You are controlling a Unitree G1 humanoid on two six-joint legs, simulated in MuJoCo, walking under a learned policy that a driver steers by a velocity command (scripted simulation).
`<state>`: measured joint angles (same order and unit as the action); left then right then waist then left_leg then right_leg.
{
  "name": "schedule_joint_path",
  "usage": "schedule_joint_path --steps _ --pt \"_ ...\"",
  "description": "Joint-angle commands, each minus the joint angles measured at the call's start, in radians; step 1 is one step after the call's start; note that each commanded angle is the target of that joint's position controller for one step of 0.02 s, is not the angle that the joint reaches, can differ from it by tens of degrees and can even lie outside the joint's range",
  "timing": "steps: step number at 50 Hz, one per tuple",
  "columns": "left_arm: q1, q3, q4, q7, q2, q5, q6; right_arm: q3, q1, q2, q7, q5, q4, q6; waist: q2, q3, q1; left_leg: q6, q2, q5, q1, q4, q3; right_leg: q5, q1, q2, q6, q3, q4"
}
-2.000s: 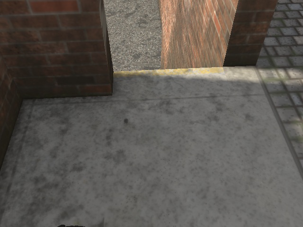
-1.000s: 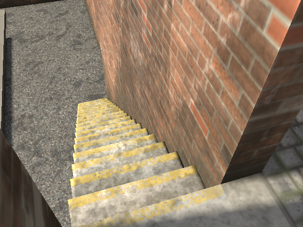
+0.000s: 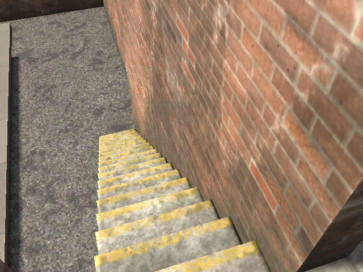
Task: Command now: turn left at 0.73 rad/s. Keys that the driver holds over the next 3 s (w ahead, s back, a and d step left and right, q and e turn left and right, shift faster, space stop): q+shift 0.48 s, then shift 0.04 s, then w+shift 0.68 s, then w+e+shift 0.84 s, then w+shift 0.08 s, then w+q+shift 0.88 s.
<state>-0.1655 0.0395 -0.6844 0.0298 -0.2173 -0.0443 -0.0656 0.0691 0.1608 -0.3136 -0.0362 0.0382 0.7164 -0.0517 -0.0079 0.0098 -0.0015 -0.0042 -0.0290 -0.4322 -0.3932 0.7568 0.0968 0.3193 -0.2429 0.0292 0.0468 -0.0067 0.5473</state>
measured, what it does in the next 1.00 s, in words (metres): steps to the right, turning left: left foot, then right foot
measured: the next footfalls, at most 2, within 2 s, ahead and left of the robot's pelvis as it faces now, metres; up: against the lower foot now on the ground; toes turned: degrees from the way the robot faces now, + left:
left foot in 0.22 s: +0.02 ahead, +0.11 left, +0.00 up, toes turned +16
right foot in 0.64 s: +0.08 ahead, -0.13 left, +0.00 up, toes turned +34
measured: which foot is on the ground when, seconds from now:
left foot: up 0.00-0.20, down 0.22-0.64, up 0.66-1.00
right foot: down 0.00-0.26, up 0.28-0.62, down 0.64-1.00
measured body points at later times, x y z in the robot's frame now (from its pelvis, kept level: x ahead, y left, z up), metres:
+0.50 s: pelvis -0.03 -0.03 +0.00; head +0.01 +0.02 +0.44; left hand +0.13 +0.24 -0.08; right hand +0.13 -0.28 -0.10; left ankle -0.02 +0.10 -0.73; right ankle +0.05 -0.13 -0.66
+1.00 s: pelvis +0.02 -0.10 +0.01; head +0.05 -0.12 +0.46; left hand -0.05 +0.17 -0.07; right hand +0.29 -0.19 -0.11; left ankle -0.06 +0.04 -0.65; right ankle +0.05 -0.15 -0.73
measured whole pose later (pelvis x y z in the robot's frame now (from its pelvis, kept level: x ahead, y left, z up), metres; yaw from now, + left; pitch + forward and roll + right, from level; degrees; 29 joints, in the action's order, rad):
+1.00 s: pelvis +0.02 -0.10 +0.01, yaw +36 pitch +3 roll +2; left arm -0.31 0.02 -0.62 0.03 -0.21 0.00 -0.03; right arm 0.05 0.17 -0.22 0.01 0.02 0.66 0.06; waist -0.04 -0.04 -0.05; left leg 0.10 -0.07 -0.18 -0.61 1.07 0.12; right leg 0.24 -0.27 0.04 0.10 0.06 0.44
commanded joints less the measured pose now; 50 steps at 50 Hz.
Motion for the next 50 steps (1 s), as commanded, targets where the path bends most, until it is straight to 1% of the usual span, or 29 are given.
schedule_joint_path --steps 1,3,5,6,7,8,9,10,11,12,13,14,15,16,19,21,23,26,28,30,31,32,33,34,35,37,39,43,50 --pt "-0.119 0.044 0.016 0.013 -0.119 0.010 0.006 0.049 -0.047 -0.099 0.028 -0.045 -0.073 0.075 0.018 -0.023 -0.022 0.034 0.024 -0.208 -0.238 0.341 -0.114 -0.875 0.185 -0.336 0.244 -0.194 -0.185" --pt "-0.040 0.033 0.027 0.005 -0.102 0.026 0.040 0.041 0.012 -0.056 0.008 -0.041 -0.082 0.152 0.156 -0.029 0.034 0.039 0.037 -0.062 -0.133 0.280 -0.123 -0.784 0.120 -0.206 0.108 0.037 -0.162" --pt "0.000 0.031 0.047 -0.002 -0.100 0.016 0.058 0.037 0.016 -0.053 -0.012 -0.055 -0.099 0.189 0.210 -0.038 0.034 0.032 0.050 -0.006 -0.038 0.191 -0.131 -0.561 0.052 -0.176 0.071 0.107 -0.158" --pt "0.090 0.055 0.092 -0.025 -0.231 -0.035 0.035 -0.004 0.132 0.000 -0.052 0.045 -0.077 0.070 -0.018 -0.033 0.136 0.085 0.139 0.217 0.049 0.106 -0.103 -0.363 -0.009 -0.296 0.150 0.026 -0.214" --pt "0.108 0.075 0.108 -0.023 -0.251 -0.009 0.030 -0.015 0.152 0.051 -0.059 0.038 -0.053 0.023 0.000 -0.004 0.104 0.109 0.142 0.181 0.084 0.026 -0.119 -0.237 -0.034 -0.338 0.188 -0.021 -0.209" --pt "0.105 0.064 0.105 -0.024 -0.233 -0.020 0.023 -0.016 0.157 0.027 -0.061 0.017 -0.046 0.000 0.033 -0.004 0.071 0.111 0.136 0.218 0.094 -0.010 -0.128 -0.151 -0.019 -0.373 0.200 -0.032 -0.190" --pt "0.027 0.054 0.090 -0.015 -0.202 0.000 0.025 0.004 0.096 -0.017 -0.057 0.007 -0.062 -0.013 0.028 0.025 -0.001 0.099 0.104 0.191 0.033 -0.047 -0.171 -0.012 0.017 -0.388 0.223 -0.047 -0.209" --pt "-0.042 0.058 0.046 -0.002 -0.235 0.003 0.022 0.007 0.060 -0.034 -0.055 0.020 -0.102 -0.029 0.063 0.039 -0.016 0.078 0.100 0.143 0.003 -0.065 -0.169 0.012 0.039 -0.436 0.231 -0.078 -0.210" --pt "-0.103 0.060 0.032 0.021 -0.222 0.033 0.002 0.007 0.025 -0.035 -0.048 -0.003 -0.121 -0.041 0.051 0.010 -0.038 0.032 0.093 0.207 -0.025 -0.123 -0.152 0.064 0.091 -0.423 0.195 -0.067 -0.187" --pt "-0.035 0.057 0.056 0.012 -0.194 0.043 0.053 0.052 0.042 -0.110 0.005 -0.024 -0.128 0.027 0.089 0.039 -0.020 -0.021 0.117 0.563 -0.013 -0.187 -0.082 -0.289 0.095 -0.227 0.025 0.178 0.060" --pt "0.019 0.047 0.117 0.004 -0.156 0.064 0.077 0.076 0.181 -0.182 0.024 -0.024 -0.095 0.043 -0.031 -0.051 0.028 -0.113 0.173 0.895 0.141 -0.206 0.112 -0.211 -0.023 -0.124 -0.055 0.220 0.281" --pt "0.097 0.034 0.178 0.007 -0.128 0.069 0.100 0.103 0.274 -0.252 0.033 -0.017 -0.084 0.046 -0.146 -0.068 0.088 -0.227 0.300 1.049 0.325 -0.279 0.405 0.184 -0.335 -0.030 -0.108 0.186 0.470" --pt "0.122 0.016 0.196 0.010 -0.079 0.052 0.118 0.122 0.327 -0.288 0.042 -0.019 -0.086 0.050 -0.086 -0.123 0.100 -0.296 0.354 0.960 0.413 -0.347 0.564 0.342 -0.467 -0.002 -0.098 0.022 0.637" --pt "0.098 0.011 0.179 0.006 -0.063 0.037 0.119 0.120 0.284 -0.266 0.051 -0.017 -0.096 0.065 -0.037 -0.128 0.074 -0.310 0.358 0.822 0.398 -0.354 0.537 0.294 -0.508 -0.020 -0.074 -0.047 0.738" --pt "0.127 0.016 0.186 0.001 -0.068 0.021 0.106 0.068 0.138 -0.098 0.087 -0.033 -0.115 0.119 -0.063 -0.034 0.021 -0.237 0.220 0.486 0.203 -0.387 0.359 0.119 -0.455 -0.037 -0.058 -0.058 0.629" --pt "0.141 0.000 0.191 -0.009 -0.028 0.008 0.126 0.066 0.126 -0.089 0.108 -0.026 -0.119 0.124 -0.061 -0.062 0.017 -0.209 0.230 0.434 0.136 -0.387 0.381 0.063 -0.382 -0.011 -0.060 -0.059 0.603" --pt "0.240 -0.016 0.235 -0.014 -0.004 0.022 0.124 0.079 0.158 -0.093 0.108 -0.026 -0.117 0.128 -0.005 -0.101 0.047 -0.188 0.238 0.492 0.193 -0.350 0.411 0.031 -0.424 -0.021 -0.068 -0.055 0.552" --pt "0.214 -0.028 0.220 -0.014 0.008 0.029 0.126 0.076 0.099 -0.092 0.085 -0.022 -0.138 0.114 -0.142 -0.140 0.031 -0.157 0.157 0.403 0.102 -0.344 0.334 0.036 -0.283 -0.002 -0.054 -0.006 0.472" --pt "0.146 -0.038 0.207 -0.025 0.025 0.042 0.128 0.066 0.058 -0.073 0.075 -0.029 -0.160 0.128 -0.265 -0.173 0.029 -0.134 0.075 0.052 0.001 -0.389 0.304 0.076 -0.120 0.025 -0.045 0.031 0.342" --pt "0.067 -0.025 0.193 -0.035 -0.002 0.049 0.118 0.068 0.063 -0.076 0.067 -0.025 -0.166 0.144 -0.281 -0.156 0.001 -0.120 0.099 -0.234 -0.074 -0.432 0.390 0.120 0.006 0.035 -0.028 0.029 0.201" --pt "0.003 -0.026 0.165 -0.036 0.016 0.050 0.109 0.062 0.033 -0.058 0.066 -0.038 -0.176 0.148 -0.219 -0.116 -0.042 -0.096 0.081 -0.304 -0.152 -0.397 0.388 0.028 0.097 0.021 -0.011 0.040 0.055" --pt "-0.031 -0.020 0.144 -0.021 0.009 0.033 0.091 0.046 0.066 -0.004 0.066 -0.043 -0.169 0.145 -0.059 -0.070 -0.046 -0.063 0.014 -0.318 -0.210 -0.227 0.322 0.106 0.131 -0.016 -0.011 -0.033 -0.092" --pt "-0.068 -0.025 0.152 -0.010 -0.032 0.017 0.068 0.013 0.091 0.122 0.068 -0.036 -0.175 0.136 0.194 -0.045 -0.033 -0.007 -0.133 -0.191 -0.309 0.156 0.129 0.416 0.097 -0.253 0.007 -0.364 -0.246" --pt "-0.030 0.022 0.152 -0.022 -0.201 0.006 0.063 0.025 0.057 0.065 0.080 -0.028 -0.228 0.127 0.318 0.075 0.002 0.031 -0.158 -0.066 -0.481 0.303 0.123 0.674 -0.035 -0.355 0.022 -0.704 -0.458" --pt "0.076 0.023 0.173 -0.019 -0.183 0.018 0.055 0.043 0.006 -0.003 0.089 -0.023 -0.228 0.106 0.183 0.146 0.048 0.032 -0.099 0.076 -0.487 0.382 0.189 0.657 -0.112 -0.381 0.039 -0.730 -0.467" --pt "0.152 0.004 0.189 -0.022 -0.102 0.022 0.046 0.055 0.067 -0.041 0.067 -0.020 -0.158 0.088 0.113 0.062 0.090 0.059 -0.096 0.187 -0.393 0.432 0.131 0.351 -0.101 -0.265 0.034 -0.460 -0.361" --pt "0.128 -0.006 0.178 -0.016 -0.074 0.024 0.036 0.046 0.096 -0.009 0.043 -0.013 -0.130 0.089 0.143 -0.013 0.080 0.069 -0.095 0.222 -0.338 0.524 0.079 0.237 -0.089 -0.205 0.062 -0.322 -0.331" --pt "-0.031 0.014 0.146 -0.011 -0.117 0.017 0.042 0.005 0.013 0.051 0.030 -0.012 -0.144 0.091 0.111 -0.056 0.002 0.083 -0.087 0.229 -0.401 0.504 0.058 0.135 0.065 -0.205 0.094 -0.258 -0.293" --pt "-0.182 0.022 0.118 0.010 -0.135 0.054 0.016 -0.005 -0.141 0.025 0.052 -0.026 -0.168 0.083 0.143 -0.041 -0.071 0.115 -0.002 0.246 -0.487 0.207 0.008 0.032 0.282 -0.262 0.151 -0.297 -0.294"
Over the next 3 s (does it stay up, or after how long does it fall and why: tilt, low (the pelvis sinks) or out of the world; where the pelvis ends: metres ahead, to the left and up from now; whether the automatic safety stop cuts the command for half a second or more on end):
stays up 0.84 0.05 -0.52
